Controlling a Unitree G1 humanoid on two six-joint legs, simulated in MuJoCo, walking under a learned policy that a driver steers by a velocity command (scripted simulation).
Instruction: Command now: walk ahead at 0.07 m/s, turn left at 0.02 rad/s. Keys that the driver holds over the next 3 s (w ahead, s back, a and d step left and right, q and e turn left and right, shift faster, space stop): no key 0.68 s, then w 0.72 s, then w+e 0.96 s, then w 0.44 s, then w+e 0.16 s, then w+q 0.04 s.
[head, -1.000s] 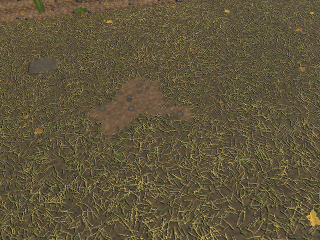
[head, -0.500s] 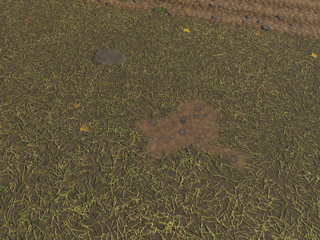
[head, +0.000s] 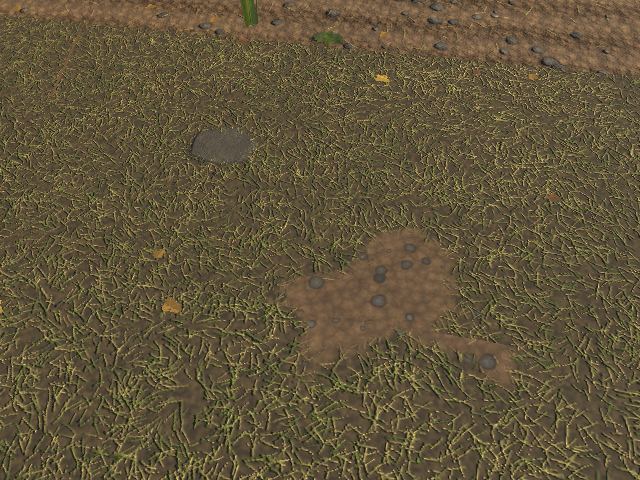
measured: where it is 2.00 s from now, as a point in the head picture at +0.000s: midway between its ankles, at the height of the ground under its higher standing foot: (315, 457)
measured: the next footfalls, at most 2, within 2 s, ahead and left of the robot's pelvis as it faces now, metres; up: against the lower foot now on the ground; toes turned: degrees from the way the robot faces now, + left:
left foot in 0.20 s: +0.04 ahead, +0.15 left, +0.00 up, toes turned -4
left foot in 1.52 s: +0.51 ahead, +0.17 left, -0.15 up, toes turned +2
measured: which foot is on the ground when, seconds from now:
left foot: up 0.00-0.18, down 0.20-0.94, up 0.96-1.00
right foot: down 0.00-1.00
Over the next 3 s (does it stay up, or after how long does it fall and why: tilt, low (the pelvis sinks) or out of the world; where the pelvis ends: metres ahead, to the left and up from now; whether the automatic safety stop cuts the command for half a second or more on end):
stays up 1.19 -0.07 -0.30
